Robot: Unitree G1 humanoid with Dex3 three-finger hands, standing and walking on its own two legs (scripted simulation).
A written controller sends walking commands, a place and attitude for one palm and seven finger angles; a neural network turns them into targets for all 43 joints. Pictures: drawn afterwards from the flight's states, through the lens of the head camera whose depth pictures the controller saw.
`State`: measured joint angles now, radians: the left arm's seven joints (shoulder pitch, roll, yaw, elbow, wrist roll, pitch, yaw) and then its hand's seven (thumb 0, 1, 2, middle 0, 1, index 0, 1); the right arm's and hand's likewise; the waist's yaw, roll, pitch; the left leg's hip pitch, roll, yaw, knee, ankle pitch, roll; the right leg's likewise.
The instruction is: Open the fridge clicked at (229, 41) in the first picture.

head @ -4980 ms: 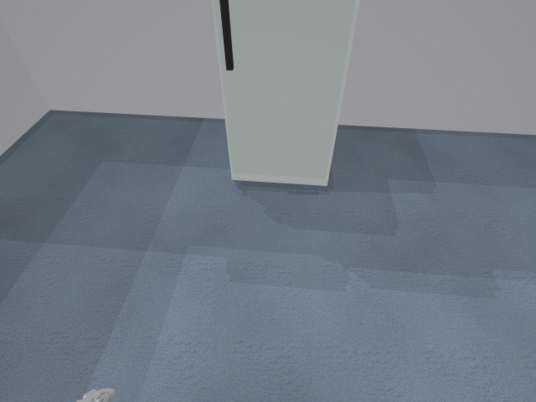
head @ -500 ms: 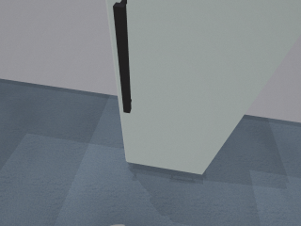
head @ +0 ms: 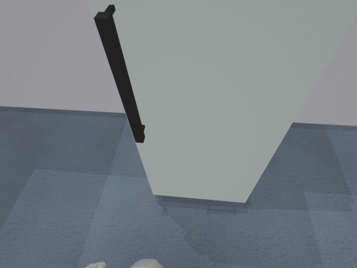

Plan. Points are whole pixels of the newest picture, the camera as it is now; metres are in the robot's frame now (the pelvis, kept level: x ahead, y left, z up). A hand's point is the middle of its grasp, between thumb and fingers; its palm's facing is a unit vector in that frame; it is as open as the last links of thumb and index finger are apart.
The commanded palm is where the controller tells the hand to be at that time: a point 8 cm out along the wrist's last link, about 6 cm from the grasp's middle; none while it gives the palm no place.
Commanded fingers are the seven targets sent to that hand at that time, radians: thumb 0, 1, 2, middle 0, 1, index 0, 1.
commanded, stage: come to a stop and stand still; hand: left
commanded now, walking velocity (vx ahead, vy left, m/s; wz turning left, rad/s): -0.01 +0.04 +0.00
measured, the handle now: (129, 89) +0.50 +0.15 +0.11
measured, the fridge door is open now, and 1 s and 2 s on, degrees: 0 0 0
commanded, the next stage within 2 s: look again from close up in 1.06 s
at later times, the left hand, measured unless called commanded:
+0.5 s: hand out of the picture -0.07 +0.23 -0.17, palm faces +0.01 -0.98 -0.22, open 7.4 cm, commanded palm none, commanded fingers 0.00 0.90 0.90 -0.20 -0.30 -0.20 -0.30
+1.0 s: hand out of the picture -0.12 +0.19 -0.17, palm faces +0.01 -0.99 -0.14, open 7.4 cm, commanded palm none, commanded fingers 0.00 0.90 0.90 -0.20 -0.30 -0.20 -0.30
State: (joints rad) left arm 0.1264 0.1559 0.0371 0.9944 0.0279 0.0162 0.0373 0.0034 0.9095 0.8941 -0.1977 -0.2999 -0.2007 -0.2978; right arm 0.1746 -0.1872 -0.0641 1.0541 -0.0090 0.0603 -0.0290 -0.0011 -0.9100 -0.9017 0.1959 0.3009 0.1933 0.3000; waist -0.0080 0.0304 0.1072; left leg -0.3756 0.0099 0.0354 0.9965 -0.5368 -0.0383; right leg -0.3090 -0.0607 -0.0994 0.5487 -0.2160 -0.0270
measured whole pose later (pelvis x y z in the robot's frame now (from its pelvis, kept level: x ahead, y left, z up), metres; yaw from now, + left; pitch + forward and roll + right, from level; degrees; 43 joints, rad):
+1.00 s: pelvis -0.10 +0.04 +0.01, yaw -1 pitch -1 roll +0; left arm 0.32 0.11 0.00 1.13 0.01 0.01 0.03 0.00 0.91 0.89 -0.20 -0.30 -0.20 -0.30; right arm 0.35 -0.11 -0.01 1.17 -0.02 0.01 -0.03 0.00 -0.90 -0.90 0.20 0.30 0.19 0.30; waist -0.02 -0.01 0.02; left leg -0.26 0.02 0.07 0.42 -0.14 0.02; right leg -0.18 0.00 -0.03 0.44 -0.24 0.00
